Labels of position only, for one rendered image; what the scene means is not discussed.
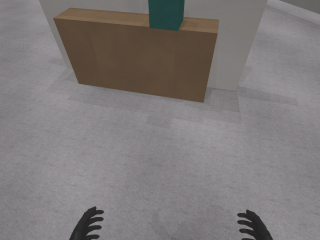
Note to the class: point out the carton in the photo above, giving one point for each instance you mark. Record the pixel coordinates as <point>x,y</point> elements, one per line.
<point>166,14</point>

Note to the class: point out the robot right hand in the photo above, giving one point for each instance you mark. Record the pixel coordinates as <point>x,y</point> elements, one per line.
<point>259,231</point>

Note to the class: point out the pedestal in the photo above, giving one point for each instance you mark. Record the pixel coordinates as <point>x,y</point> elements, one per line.
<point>119,50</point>

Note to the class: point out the robot left hand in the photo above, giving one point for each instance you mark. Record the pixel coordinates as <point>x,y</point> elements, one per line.
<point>82,228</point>

